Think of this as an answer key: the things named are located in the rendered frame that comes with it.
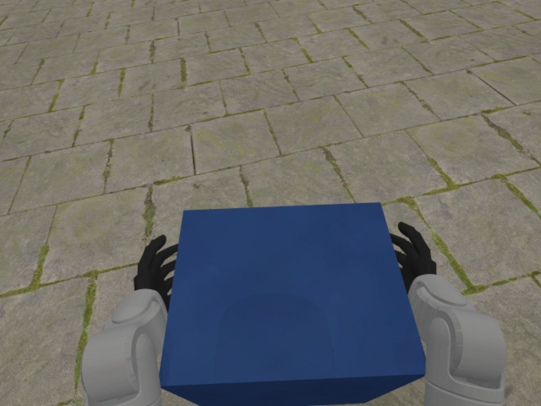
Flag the right robot forearm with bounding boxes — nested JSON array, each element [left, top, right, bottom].
[[407, 274, 507, 406]]

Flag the carton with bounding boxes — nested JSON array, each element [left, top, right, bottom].
[[159, 202, 426, 406]]

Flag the robot left hand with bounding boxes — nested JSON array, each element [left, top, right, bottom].
[[134, 234, 178, 314]]

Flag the left robot forearm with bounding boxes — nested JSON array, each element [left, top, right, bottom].
[[80, 289, 168, 406]]

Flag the robot right hand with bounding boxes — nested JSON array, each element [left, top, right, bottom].
[[390, 222, 436, 294]]

